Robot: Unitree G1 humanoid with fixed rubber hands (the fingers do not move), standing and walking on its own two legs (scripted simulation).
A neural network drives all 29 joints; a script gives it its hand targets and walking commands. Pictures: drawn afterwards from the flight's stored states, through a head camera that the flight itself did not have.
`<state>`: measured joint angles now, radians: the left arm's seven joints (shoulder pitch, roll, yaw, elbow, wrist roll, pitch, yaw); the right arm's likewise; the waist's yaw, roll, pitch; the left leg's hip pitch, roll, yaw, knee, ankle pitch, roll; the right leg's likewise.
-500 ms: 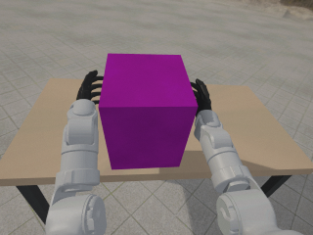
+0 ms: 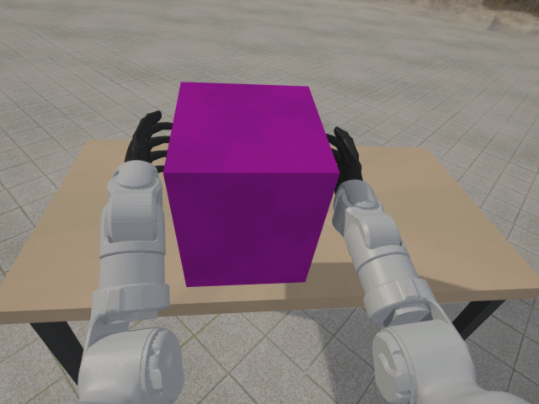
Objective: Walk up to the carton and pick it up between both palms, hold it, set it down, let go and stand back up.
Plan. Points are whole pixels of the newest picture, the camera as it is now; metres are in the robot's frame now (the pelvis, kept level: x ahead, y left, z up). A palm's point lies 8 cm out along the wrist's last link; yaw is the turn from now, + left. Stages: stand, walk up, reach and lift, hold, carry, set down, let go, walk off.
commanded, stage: reach and lift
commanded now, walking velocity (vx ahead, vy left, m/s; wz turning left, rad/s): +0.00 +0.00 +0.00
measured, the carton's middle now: (246, 187) +0.42 +0.00 +0.14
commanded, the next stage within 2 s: hold in 0.60 s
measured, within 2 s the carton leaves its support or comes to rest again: neither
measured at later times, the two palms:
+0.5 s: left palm (135, 156) +0.38 +0.15 +0.23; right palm (346, 169) +0.38 -0.14 +0.21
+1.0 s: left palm (126, 149) +0.37 +0.15 +0.25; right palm (350, 156) +0.37 -0.14 +0.24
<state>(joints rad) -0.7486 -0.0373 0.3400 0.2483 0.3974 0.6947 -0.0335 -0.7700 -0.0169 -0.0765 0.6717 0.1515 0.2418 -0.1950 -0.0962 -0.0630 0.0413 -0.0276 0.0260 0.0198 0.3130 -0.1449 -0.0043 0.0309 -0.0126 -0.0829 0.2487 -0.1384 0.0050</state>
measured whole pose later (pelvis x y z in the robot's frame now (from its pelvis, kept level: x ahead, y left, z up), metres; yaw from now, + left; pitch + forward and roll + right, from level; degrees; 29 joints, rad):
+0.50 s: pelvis +0.00 +0.00 +0.00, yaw +0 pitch -9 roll -1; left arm -0.77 -0.02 0.35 0.22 0.40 0.74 -0.05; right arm -0.81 -0.03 -0.05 0.66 0.20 0.29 -0.22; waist -0.11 -0.06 0.03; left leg -0.02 0.03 0.01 0.33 -0.16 -0.01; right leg 0.05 -0.01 -0.09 0.25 -0.15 0.01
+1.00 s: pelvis -0.01 -0.01 +0.00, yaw +0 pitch -8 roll -1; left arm -0.82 0.00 0.37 0.24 0.41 0.83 -0.07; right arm -0.88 -0.04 -0.05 0.67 0.22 0.40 -0.24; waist -0.09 -0.04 -0.01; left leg -0.03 0.03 0.01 0.32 -0.14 -0.01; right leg 0.02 -0.01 -0.09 0.27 -0.15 0.00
